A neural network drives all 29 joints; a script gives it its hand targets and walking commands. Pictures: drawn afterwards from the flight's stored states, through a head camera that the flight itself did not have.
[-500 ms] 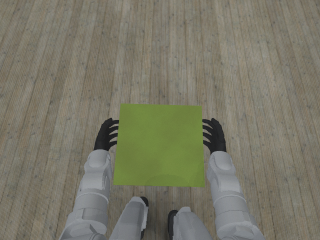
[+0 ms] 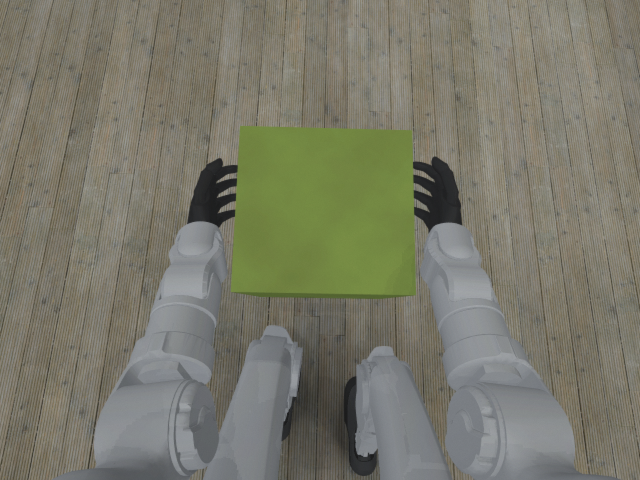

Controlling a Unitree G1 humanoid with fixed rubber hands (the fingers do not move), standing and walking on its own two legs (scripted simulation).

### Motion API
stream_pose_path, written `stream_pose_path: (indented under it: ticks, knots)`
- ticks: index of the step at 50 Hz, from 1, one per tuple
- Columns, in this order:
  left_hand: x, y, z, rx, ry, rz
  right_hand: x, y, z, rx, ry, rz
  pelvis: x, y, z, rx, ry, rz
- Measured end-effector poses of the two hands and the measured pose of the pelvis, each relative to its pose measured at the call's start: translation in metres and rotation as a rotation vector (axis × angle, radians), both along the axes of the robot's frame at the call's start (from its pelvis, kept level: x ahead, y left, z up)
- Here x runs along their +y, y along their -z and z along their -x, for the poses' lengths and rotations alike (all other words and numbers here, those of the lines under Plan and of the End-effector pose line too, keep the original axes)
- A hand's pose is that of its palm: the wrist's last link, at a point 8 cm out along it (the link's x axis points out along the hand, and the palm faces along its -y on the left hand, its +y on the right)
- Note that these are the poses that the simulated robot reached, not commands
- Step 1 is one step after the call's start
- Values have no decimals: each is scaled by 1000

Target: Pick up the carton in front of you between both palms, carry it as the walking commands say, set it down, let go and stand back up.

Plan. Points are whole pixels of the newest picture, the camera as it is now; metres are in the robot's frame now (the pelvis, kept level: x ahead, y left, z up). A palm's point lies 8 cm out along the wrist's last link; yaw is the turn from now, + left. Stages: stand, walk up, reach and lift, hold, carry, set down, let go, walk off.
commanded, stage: set down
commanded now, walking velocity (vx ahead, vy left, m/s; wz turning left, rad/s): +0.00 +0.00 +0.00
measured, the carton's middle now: (322, 228) +0.44 +0.05 -0.17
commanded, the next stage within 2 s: none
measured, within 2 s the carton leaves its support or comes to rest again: rests again in 1.14 s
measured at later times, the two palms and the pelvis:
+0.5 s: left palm (221, 233) +0.44 +0.22 -0.26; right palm (395, 225) +0.49 -0.08 -0.25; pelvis -0.02 +0.00 -0.13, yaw -1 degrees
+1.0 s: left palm (225, 240) +0.45 +0.23 -0.36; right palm (375, 229) +0.51 -0.06 -0.36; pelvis -0.03 +0.00 -0.20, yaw -1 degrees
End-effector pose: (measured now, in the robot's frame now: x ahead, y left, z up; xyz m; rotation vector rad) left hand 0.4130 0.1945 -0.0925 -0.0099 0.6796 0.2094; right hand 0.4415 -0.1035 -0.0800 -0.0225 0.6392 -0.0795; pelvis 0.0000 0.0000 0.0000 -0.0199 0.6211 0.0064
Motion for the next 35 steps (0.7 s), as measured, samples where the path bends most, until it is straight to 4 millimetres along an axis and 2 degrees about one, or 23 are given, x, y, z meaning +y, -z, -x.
stream_pose_path:
  ticks: [9, 16, 23, 28, 35]
  knots:
    - [16, 65, -6, 13, -34, 8, 17, 66, -13, 16, -17, -12, 2, 52, 11, 67, 3, 10]
    - [15, 113, -23, 20, -25, 14, 15, 117, -25, 23, -10, -5, 5, 89, 16, 94, 6, 16]
    - [20, 153, -31, 18, -47, 6, 22, 156, -43, 21, -44, -5, 6, 121, 17, 108, 13, 10]
    - [25, 186, -27, 55, -55, 4, 27, 189, -44, 58, -57, -6, 4, 141, 17, 115, 15, 7]
    - [34, 218, -30, 62, -72, 0, 36, 225, -51, 64, -84, 0, 4, 166, 24, 93, 14, 3]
